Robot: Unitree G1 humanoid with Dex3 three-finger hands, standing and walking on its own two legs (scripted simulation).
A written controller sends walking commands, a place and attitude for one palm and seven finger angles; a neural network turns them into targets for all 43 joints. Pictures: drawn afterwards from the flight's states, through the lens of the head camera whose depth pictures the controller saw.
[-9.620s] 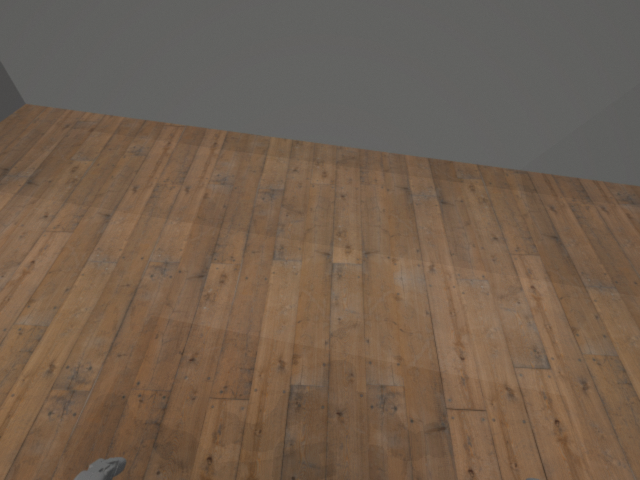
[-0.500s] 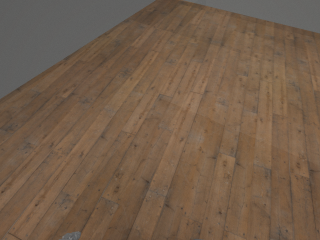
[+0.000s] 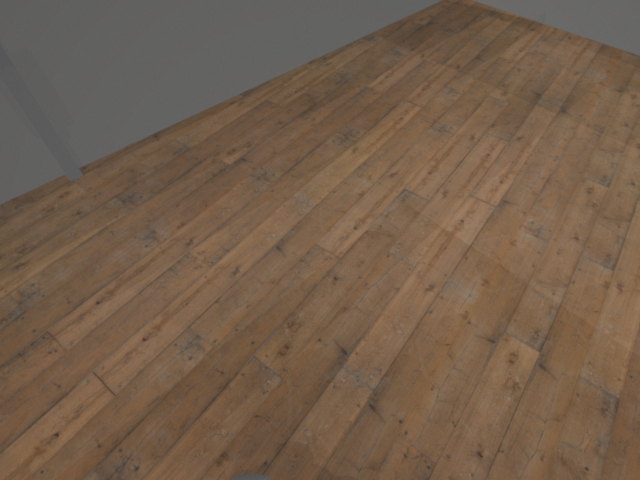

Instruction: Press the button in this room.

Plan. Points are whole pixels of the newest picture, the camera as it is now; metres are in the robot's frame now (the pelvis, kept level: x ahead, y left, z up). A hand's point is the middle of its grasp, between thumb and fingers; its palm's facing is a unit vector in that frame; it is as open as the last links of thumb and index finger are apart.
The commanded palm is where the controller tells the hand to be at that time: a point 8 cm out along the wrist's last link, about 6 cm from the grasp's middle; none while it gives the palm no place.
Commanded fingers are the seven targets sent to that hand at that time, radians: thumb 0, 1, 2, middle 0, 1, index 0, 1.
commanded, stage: turn or walk to find it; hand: left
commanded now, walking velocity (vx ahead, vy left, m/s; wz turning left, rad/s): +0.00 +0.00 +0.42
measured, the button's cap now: out of the picture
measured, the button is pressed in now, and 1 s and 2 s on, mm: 0 0 0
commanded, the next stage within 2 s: stand and wait in 0.60 s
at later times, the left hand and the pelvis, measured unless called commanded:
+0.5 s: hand out of the picture +0.03 +0.21 -0.15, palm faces +0.21 -0.94 -0.28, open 7.4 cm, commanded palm none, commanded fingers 0.00 0.90 0.90 -0.20 -0.30 -0.20 -0.30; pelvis -0.03 -0.01 -0.01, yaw +11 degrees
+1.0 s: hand out of the picture -0.13 +0.20 -0.18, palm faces +0.38 -0.90 -0.20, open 7.4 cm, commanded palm none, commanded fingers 0.00 0.90 0.90 -0.20 -0.30 -0.20 -0.30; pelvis -0.06 +0.02 +0.00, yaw +18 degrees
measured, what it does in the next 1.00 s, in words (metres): steps on the spot, turning left: left foot, then right foot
